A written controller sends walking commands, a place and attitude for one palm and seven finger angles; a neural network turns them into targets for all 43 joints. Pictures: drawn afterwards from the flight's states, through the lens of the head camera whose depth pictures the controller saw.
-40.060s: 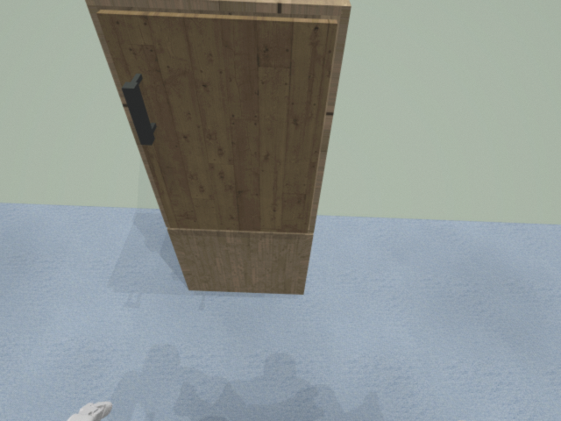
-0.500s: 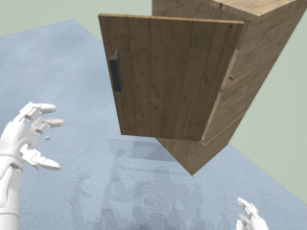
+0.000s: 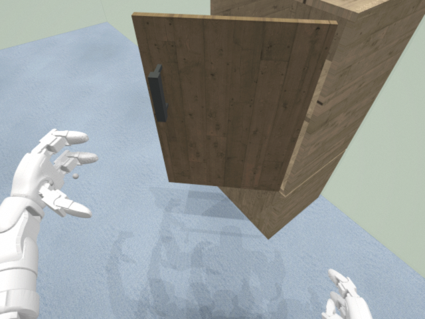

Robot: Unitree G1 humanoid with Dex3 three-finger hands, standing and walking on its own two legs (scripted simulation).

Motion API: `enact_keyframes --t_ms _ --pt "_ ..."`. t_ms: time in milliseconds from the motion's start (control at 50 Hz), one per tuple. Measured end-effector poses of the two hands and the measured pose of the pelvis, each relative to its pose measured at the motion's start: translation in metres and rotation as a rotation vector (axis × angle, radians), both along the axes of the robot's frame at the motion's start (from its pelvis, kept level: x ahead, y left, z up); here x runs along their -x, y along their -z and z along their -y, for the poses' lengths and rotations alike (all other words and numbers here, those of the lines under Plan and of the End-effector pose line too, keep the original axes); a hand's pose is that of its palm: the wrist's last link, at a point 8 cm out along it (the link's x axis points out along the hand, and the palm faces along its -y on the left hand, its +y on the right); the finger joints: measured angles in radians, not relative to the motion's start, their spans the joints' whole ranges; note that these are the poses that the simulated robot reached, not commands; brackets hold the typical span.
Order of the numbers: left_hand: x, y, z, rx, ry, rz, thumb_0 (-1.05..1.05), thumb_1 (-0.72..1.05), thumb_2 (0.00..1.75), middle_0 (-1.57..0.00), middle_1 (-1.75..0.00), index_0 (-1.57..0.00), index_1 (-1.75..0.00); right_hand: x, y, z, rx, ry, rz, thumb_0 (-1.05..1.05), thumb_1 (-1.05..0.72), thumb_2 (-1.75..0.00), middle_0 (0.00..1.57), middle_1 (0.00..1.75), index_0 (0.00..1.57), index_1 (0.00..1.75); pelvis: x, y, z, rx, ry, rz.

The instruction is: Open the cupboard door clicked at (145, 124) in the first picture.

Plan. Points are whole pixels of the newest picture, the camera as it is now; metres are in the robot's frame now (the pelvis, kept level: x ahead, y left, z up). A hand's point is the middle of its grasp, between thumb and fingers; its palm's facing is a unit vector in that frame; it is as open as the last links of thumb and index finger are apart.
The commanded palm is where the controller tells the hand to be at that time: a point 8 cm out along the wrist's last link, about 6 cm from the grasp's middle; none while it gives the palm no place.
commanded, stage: move the hooked fingers beside the handle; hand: left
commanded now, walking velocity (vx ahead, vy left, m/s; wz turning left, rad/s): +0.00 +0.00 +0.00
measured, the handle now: (160, 93) +0.59 +0.18 +0.10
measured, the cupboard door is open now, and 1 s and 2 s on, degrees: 46 46 46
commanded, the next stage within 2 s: none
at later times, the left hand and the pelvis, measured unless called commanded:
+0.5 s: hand (98, 144) +0.40 +0.26 +0.11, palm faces -0.01 -1.00 -0.01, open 14.0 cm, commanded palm +0.39 +0.31 +0.11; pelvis +0.01 +0.01 +0.00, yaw -2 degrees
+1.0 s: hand (118, 119) +0.48 +0.24 +0.11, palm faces -0.05 -1.00 +0.01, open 14.0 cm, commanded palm +0.46 +0.29 +0.10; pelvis +0.01 +0.03 -0.01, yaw -2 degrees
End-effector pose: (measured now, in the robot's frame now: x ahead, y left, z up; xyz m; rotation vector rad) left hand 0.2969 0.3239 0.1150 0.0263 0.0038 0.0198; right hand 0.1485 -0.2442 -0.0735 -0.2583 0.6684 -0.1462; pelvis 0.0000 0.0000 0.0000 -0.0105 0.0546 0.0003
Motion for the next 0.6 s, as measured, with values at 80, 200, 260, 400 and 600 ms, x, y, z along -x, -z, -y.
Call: enact_keyframes --t_ms 80,200,260,400,600 --pt "-0.022 0.000 0.004 0.002 0.017 -0.002 -0.02 -0.50 0.29 -0.30 -1.20 -0.30 -1.20 0.010 0.004 0.006 0.009 0.023 -0.035 0.01 -0.90 -0.90 0.20 0.30 0.21 0.30 0.001 0.001 0.002 -0.001 0.004 -0.015" --pt "-0.051 -0.002 0.008 0.007 0.030 -0.006 -0.02 -0.50 0.30 -0.30 -1.20 -0.30 -1.20 0.034 0.010 0.016 0.012 0.073 -0.100 0.01 -0.90 -0.90 0.20 0.30 0.21 0.30 -0.002 0.002 0.001 -0.003 0.021 -0.041" --pt "-0.059 -0.001 0.010 0.009 0.036 -0.006 -0.02 -0.50 0.30 -0.30 -1.20 -0.30 -1.20 0.045 0.013 0.019 0.012 0.098 -0.135 0.01 -0.90 -0.90 0.20 0.30 0.21 0.30 -0.005 0.002 0.000 -0.003 0.029 -0.052" --pt "-0.072 0.007 0.006 0.023 0.020 -0.021 -0.02 -0.50 0.30 -0.30 -1.20 -0.30 -1.20 0.066 0.018 0.020 0.016 0.130 -0.216 0.01 -0.90 -0.90 0.20 0.30 0.21 0.30 -0.008 0.003 -0.003 -0.002 0.036 -0.071" --pt "-0.102 0.004 0.009 0.034 0.044 0.004 -0.02 -0.50 0.30 -0.30 -1.20 -0.30 -1.20 0.076 0.021 0.013 0.030 0.141 -0.281 0.01 -0.90 -0.90 0.20 0.30 0.21 0.30 -0.007 0.005 -0.011 0.007 0.031 -0.097"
